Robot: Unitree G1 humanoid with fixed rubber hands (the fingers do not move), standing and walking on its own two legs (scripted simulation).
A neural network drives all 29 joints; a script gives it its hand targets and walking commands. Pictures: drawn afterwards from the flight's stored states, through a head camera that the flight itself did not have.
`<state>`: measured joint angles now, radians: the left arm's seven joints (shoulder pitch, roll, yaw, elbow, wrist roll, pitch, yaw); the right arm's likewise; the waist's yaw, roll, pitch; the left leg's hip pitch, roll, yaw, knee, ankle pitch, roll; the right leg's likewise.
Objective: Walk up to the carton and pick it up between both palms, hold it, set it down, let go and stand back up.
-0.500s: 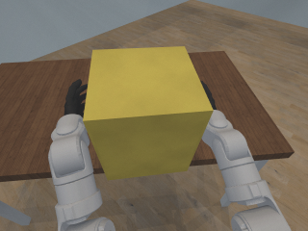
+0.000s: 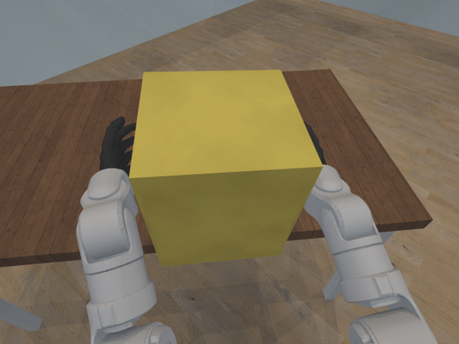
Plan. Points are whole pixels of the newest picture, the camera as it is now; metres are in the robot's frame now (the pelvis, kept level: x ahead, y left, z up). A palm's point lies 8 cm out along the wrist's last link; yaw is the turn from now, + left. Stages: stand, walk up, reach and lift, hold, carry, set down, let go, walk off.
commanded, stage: hold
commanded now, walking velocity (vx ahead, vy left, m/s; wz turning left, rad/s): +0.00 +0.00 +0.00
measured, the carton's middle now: (218, 172) +0.36 +0.01 +0.13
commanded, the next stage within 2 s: none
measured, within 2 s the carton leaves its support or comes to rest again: neither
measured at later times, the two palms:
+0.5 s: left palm (115, 166) +0.34 +0.16 +0.18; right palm (312, 164) +0.35 -0.14 +0.14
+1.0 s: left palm (113, 163) +0.35 +0.16 +0.18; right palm (310, 161) +0.35 -0.14 +0.14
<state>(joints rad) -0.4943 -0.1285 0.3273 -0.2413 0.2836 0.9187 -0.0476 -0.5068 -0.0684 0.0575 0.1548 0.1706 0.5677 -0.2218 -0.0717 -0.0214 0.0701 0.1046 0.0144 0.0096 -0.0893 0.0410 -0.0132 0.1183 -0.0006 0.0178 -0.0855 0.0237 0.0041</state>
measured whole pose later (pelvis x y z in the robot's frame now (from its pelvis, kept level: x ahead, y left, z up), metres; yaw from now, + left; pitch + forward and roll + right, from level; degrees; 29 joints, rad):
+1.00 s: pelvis +0.00 +0.00 +0.00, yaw +1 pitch -3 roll +0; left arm -0.53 -0.12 0.33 -0.19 0.28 0.89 -0.05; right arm -0.52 -0.06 0.03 0.16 0.14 0.57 -0.22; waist -0.08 0.00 0.06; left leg 0.10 0.01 -0.01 -0.09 0.04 -0.01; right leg 0.12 -0.01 0.00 -0.08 0.02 0.01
